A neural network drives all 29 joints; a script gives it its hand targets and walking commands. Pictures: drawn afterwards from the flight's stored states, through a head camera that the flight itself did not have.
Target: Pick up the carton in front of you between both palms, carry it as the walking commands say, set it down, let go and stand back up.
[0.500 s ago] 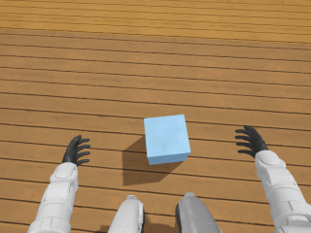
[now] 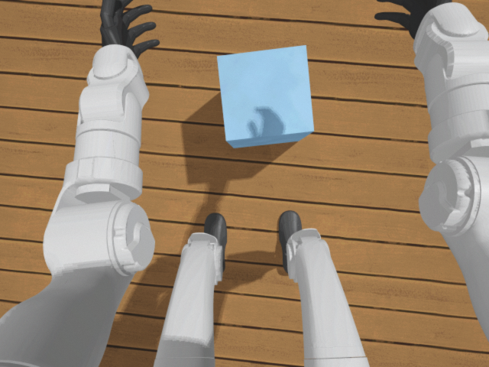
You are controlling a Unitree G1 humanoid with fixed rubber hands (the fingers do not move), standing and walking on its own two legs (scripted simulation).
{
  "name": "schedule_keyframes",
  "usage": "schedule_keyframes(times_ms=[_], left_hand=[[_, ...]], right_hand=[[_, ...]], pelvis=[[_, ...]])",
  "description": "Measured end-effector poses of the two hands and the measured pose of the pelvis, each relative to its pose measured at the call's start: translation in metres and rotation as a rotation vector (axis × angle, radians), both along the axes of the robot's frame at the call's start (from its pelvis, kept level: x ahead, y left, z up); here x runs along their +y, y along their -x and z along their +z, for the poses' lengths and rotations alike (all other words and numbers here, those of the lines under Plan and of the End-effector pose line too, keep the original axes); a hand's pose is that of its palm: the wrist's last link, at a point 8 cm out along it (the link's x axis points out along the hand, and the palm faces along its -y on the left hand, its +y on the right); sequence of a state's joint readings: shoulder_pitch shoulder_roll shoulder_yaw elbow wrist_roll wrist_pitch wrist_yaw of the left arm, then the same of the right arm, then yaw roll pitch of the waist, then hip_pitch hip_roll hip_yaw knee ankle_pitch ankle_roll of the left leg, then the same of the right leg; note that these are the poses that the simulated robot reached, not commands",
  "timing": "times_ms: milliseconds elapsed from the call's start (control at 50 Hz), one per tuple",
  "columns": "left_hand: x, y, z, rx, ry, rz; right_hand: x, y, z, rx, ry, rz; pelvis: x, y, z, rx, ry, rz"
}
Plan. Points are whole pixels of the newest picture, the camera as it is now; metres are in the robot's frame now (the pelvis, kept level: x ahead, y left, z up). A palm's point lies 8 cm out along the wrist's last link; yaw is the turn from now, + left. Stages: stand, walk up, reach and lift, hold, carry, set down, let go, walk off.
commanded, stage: reach and lift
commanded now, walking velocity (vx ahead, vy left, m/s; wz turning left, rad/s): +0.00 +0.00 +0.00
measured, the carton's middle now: (264, 105) +0.55 -0.03 -0.53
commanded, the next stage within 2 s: none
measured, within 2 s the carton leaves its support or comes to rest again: leaves its support in 1.82 s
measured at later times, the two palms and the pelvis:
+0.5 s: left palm (170, 91) +0.53 +0.17 -0.30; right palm (361, 74) +0.55 -0.22 -0.30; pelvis +0.01 +0.01 -0.14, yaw +2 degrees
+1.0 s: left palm (188, 108) +0.53 +0.16 -0.46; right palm (331, 93) +0.55 -0.20 -0.46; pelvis -0.02 +0.01 -0.27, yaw +2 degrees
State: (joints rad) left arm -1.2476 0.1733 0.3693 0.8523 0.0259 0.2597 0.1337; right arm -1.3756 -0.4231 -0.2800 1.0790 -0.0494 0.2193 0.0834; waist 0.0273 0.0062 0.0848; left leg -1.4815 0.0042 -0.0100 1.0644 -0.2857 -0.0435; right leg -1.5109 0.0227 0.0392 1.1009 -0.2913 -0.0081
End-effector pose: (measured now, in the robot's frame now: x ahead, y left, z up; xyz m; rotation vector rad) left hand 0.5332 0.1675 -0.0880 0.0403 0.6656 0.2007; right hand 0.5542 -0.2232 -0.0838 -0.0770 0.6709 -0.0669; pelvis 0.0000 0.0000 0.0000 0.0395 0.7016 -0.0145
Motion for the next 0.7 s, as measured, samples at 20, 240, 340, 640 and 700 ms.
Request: schedule_keyframes(times_ms=[20, 240, 340, 640, 700], left_hand=[[-0.002, -0.005, -0.003, -0.006, 0.000, 0.000], [-0.006, -0.011, -0.072, 0.009, 0.009, 0.010], [-0.003, -0.004, -0.124, 0.032, 0.013, 0.007], [-0.003, 0.001, -0.271, 0.025, 0.007, -0.018], [-0.004, 0.001, -0.289, 0.035, 0.010, -0.016]], right_hand=[[0.001, -0.005, -0.004, -0.006, -0.001, 0.002], [0.009, -0.015, -0.071, 0.009, -0.011, -0.020], [0.010, -0.004, -0.125, 0.037, -0.005, -0.039], [0.003, 0.007, -0.274, 0.009, 0.016, -0.053], [0.006, 0.006, -0.294, 0.020, 0.010, -0.048]], pelvis=[[0.000, -0.002, -0.001, 0.013, -0.001, -0.001], [0.000, -0.030, -0.020, 0.178, -0.011, 0.001], [0.003, -0.033, -0.056, 0.235, -0.010, 0.010], [0.013, 0.009, -0.204, 0.131, -0.015, 0.014], [0.012, 0.018, -0.224, 0.087, -0.017, 0.015]])
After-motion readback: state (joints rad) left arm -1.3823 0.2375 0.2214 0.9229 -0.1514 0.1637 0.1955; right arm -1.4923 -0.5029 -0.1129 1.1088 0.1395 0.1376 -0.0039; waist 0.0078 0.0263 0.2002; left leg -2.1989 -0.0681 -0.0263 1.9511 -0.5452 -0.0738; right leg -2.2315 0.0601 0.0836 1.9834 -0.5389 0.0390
